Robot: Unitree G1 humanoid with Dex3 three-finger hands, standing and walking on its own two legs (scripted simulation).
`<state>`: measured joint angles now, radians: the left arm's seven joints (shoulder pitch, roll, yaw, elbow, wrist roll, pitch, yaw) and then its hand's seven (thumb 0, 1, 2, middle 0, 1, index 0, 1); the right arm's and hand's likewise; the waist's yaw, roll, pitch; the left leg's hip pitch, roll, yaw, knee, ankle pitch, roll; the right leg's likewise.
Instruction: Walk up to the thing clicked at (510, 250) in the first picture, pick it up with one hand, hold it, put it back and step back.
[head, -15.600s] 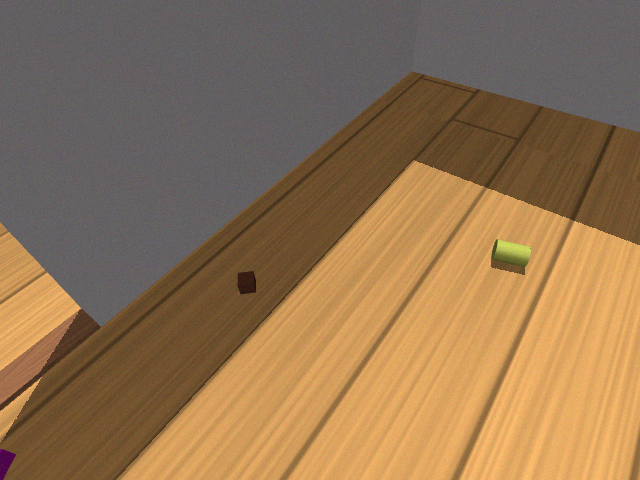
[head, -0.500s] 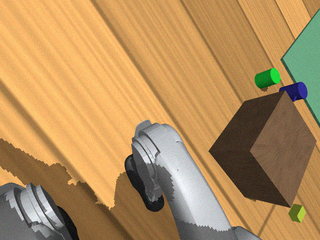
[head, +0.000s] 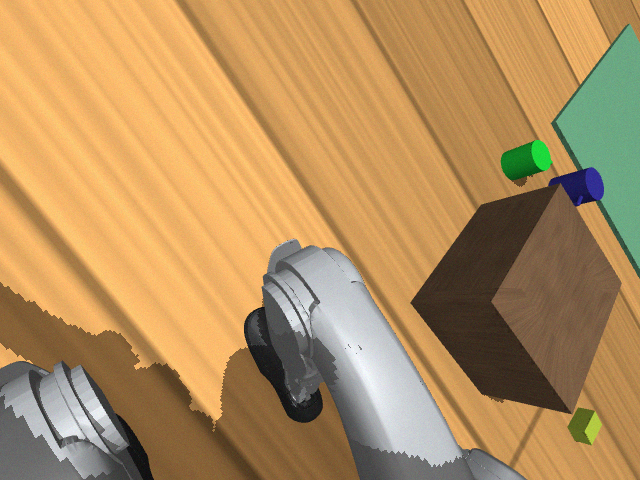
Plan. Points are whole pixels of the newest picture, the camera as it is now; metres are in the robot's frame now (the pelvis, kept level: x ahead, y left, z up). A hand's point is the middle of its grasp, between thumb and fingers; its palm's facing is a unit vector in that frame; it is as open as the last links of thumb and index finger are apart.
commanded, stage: close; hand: left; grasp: from above
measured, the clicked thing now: out of the picture +0.47 +0.32 -0.28
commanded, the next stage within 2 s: settle in 0.88 s
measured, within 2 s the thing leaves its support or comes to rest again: leaves its support in 1.34 s
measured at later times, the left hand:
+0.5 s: hand out of the picture +0.46 +0.31 -0.25, palm faces -0.33 -0.28 -0.90, open 11.0 cm
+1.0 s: hand out of the picture +0.46 +0.31 -0.24, palm faces -0.33 -0.28 -0.90, open 10.7 cm
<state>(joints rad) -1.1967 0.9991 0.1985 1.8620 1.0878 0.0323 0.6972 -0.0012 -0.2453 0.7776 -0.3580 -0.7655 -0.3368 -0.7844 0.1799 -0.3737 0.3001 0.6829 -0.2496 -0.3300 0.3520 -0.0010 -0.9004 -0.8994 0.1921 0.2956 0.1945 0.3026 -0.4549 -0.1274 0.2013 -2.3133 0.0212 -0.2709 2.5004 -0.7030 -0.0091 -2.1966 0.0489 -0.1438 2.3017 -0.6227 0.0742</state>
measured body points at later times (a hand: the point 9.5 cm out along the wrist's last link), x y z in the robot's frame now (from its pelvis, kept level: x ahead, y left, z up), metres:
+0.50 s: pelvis +0.00 +0.00 +0.00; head +0.29 +0.11 +0.33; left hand +0.47 +0.32 -0.20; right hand +0.00 -0.24 -0.04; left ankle +0.07 +0.13 -0.29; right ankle +0.13 -0.13 -0.29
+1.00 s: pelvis +0.00 +0.00 +0.00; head +0.29 +0.12 +0.33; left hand +0.48 +0.33 -0.19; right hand -0.01 -0.24 -0.03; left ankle +0.07 +0.13 -0.29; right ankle +0.13 -0.13 -0.29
